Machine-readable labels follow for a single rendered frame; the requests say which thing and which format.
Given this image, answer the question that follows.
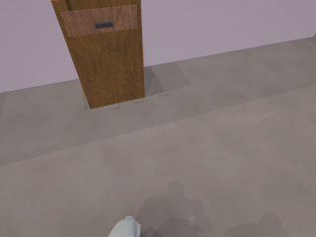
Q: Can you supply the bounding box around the robot left thigh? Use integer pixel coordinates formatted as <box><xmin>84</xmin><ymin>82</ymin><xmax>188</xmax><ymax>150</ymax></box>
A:
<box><xmin>108</xmin><ymin>219</ymin><xmax>141</xmax><ymax>237</ymax></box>

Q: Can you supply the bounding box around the drawer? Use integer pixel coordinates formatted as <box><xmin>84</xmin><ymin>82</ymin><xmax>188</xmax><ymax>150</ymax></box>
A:
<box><xmin>60</xmin><ymin>4</ymin><xmax>138</xmax><ymax>37</ymax></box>

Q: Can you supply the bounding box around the handle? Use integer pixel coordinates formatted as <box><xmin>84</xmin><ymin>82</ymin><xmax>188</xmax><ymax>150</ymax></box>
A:
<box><xmin>95</xmin><ymin>19</ymin><xmax>114</xmax><ymax>29</ymax></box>

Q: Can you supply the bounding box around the left robot shin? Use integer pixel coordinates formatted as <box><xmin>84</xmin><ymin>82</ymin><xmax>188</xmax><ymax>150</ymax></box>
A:
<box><xmin>124</xmin><ymin>216</ymin><xmax>134</xmax><ymax>220</ymax></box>

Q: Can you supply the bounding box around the cabinet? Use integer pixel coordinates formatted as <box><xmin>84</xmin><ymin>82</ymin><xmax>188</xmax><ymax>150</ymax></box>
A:
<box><xmin>50</xmin><ymin>0</ymin><xmax>145</xmax><ymax>110</ymax></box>

